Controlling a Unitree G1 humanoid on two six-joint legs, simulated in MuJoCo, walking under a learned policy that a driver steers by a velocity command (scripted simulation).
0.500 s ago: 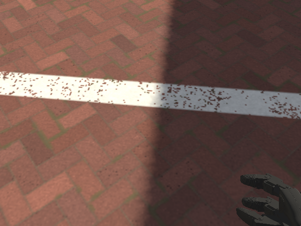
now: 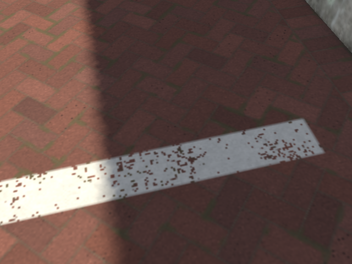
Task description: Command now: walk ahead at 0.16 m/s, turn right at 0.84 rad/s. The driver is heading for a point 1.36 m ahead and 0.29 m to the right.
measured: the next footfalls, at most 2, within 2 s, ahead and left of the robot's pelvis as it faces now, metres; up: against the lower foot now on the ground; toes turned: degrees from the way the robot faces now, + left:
left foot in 0.44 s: +0.30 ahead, +0.13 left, +0.00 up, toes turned -37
right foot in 0.86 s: +0.11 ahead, -0.07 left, +0.00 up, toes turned -36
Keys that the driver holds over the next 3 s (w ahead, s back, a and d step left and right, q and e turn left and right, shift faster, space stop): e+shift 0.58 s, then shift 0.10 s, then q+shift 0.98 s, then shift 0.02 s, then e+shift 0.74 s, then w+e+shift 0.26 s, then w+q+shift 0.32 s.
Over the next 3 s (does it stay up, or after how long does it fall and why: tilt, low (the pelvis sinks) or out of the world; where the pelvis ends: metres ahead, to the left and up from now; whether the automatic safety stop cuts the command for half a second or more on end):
stays up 0.47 -0.14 0.00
